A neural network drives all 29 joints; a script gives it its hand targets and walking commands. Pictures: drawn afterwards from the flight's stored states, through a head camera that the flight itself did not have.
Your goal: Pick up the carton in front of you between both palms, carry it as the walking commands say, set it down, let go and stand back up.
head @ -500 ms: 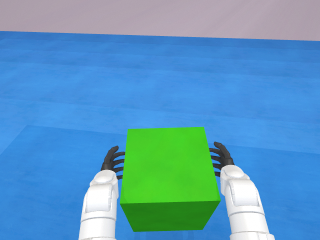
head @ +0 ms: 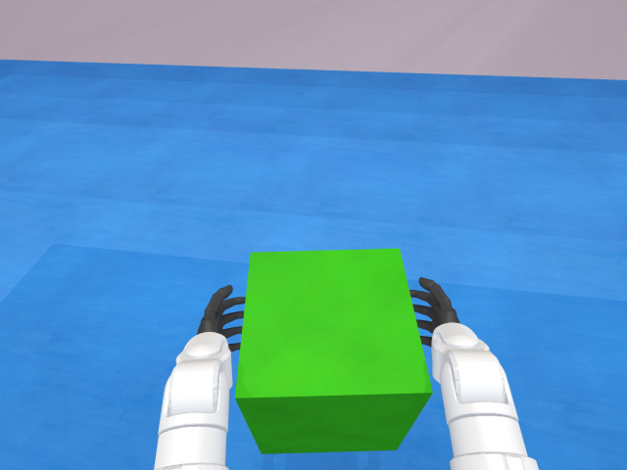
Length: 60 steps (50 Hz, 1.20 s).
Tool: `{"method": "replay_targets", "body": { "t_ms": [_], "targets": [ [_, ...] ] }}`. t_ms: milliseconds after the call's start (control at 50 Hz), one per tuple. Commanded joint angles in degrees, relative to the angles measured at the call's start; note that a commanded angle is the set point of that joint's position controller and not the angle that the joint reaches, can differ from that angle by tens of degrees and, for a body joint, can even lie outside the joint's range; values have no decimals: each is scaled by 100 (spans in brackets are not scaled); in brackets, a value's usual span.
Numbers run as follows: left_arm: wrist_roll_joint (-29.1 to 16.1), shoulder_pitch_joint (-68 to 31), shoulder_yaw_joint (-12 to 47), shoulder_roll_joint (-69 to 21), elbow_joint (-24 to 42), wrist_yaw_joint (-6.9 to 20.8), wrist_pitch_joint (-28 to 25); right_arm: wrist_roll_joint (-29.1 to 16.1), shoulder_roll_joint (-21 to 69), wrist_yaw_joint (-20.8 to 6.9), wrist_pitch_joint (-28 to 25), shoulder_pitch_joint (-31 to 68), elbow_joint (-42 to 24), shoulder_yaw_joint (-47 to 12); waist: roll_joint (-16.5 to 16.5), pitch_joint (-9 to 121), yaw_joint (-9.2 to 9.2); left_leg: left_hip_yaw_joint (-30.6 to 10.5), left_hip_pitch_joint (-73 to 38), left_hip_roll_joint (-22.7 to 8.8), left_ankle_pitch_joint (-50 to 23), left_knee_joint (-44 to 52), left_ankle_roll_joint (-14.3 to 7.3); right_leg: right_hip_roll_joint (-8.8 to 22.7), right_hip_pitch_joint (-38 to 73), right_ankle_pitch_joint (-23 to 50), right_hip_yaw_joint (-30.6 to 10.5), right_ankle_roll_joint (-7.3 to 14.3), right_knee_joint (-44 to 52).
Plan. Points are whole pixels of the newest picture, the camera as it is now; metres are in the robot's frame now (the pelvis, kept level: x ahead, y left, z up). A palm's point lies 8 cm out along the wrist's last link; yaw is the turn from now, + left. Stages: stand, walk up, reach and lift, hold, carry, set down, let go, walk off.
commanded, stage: carry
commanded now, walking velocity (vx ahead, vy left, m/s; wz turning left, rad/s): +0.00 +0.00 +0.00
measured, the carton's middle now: (327, 356) +0.31 +0.00 -0.04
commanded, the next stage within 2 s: hold in 0.02 s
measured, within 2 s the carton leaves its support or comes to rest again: neither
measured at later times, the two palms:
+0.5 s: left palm (195, 372) +0.24 +0.16 +0.05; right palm (428, 317) +0.31 -0.13 +0.05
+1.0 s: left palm (222, 345) +0.29 +0.14 +0.01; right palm (429, 308) +0.35 -0.15 +0.01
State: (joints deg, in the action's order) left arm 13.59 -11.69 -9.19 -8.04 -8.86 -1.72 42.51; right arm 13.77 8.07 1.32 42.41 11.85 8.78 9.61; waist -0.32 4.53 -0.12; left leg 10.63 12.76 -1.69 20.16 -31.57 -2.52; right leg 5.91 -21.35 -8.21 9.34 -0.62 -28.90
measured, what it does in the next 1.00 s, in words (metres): shifts its weight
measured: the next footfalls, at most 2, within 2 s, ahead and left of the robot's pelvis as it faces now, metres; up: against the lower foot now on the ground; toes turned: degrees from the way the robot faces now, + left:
none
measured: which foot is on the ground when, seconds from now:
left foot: down 0.00-1.00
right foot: down 0.00-1.00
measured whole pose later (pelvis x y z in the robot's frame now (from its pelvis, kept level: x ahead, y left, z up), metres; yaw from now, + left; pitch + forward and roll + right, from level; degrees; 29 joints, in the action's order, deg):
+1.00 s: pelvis -0.01 -0.06 +0.00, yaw +14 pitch -2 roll -1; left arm 25.3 -30.2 -27.3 -10.9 -33.1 2.2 28.6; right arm 25.2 11.7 -1.6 31.1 29.4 28.3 28.1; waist -2.5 -4.5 3.6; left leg -7.8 14.5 1.3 17.4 -33.3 1.3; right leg -2.1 -17.6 -11.6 -2.1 0.3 -30.7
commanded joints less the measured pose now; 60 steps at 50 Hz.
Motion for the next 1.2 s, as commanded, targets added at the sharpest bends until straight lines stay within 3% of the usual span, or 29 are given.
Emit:
{"method": "replay_targets", "body": {
  "t_ms": [0,20,60,120,220,280,460,660,740,840,940,1020,1100,1180],
  "targets": [
    [-1478,-2554,3194,-5144,414,1340,-234,-1457,5130,-1322,-215,2482,-346,-3189,-5,1374,4,-661,44,-756,-1414,683,-1,375,993,877,-447,102,139],
    [-1423,-2133,2993,-5241,147,1357,-322,-1383,5146,-1329,-232,1959,-498,-3009,-668,669,86,-1932,280,163,-3017,1237,13,-1257,2575,1420,-1106,262,157],
    [-1135,-2016,2791,-5069,223,1242,-538,-1324,5016,-1374,-338,2188,-725,-3129,-328,987,-70,-1816,-655,277,-3751,1058,128,-1248,2405,1759,-1303,209,432],
    [-1123,-2106,2734,-4996,79,1154,-608,-1461,4965,-1435,-416,2411,-698,-3280,-244,1005,-130,-1758,-1364,412,-3474,1154,187,-1294,2032,1489,-1312,87,610],
    [-1332,-2683,3024,-5119,57,1344,-548,-1247,5063,-1405,-438,2380,-204,-2950,-240,699,172,-1660,-1153,476,-2276,1316,311,-1312,1917,680,-1293,99,751],
    [-1387,-2941,3041,-5193,-104,1490,-507,-1170,5225,-1425,-417,2459,108,-2820,-224,536,240,-1614,-784,500,-1619,1426,324,-1281,2079,372,-1255,106,798],
    [-1238,-3247,2606,-5426,-631,1705,-513,-1171,5594,-1591,-343,2993,508,-2790,91,523,69,-1512,-118,621,-732,1477,162,-1088,2685,-2,-1320,29,981],
    [-1063,-3525,2235,-5449,-896,1789,-555,-1175,5690,-1715,-311,3352,743,-2693,216,572,-15,-1436,119,681,-493,1434,52,-907,2926,-233,-1526,-64,1145],
    [-880,-3955,1934,-5321,-1277,1854,-655,-1013,5711,-1678,-380,3689,1163,-2314,226,435,45,-1419,261,694,-256,1293,15,-873,2783,-610,-1558,-46,1116],
    [-380,-4680,1192,-5130,-2210,1825,-1023,-441,5456,-1567,-694,4222,2087,-1266,171,168,271,-1431,641,721,15,934,-8,-903,2309,-924,-1496,38,835],
    [267,-4683,269,-4611,-2850,1476,-1557,232,4558,-1338,-1245,4193,2534,-180,-37,70,456,-1431,1348,794,-126,496,55,-1020,1632,-330,-1303,71,196],
    [470,-4362,34,-4194,-3011,1225,-2239,462,4001,-1257,-1971,4057,2469,41,-61,569,511,-1389,1952,872,-739,76,156,-1141,917,644,-1141,28,-439],
    [207,-4444,620,-4491,-2968,1048,-3028,223,4168,-1339,-2752,4278,2269,-531,-81,1841,462,-1450,2303,944,-1503,-537,276,-1256,238,1358,-1045,-43,-1169],
    [-222,-4834,1625,-4946,-2627,875,-3560,-187,4519,-1475,-3293,4589,2137,-1310,-141,3660,574,-1485,2564,992,-2445,-1312,408,-1291,-353,2158,-983,-93,-1962]
  ]
}}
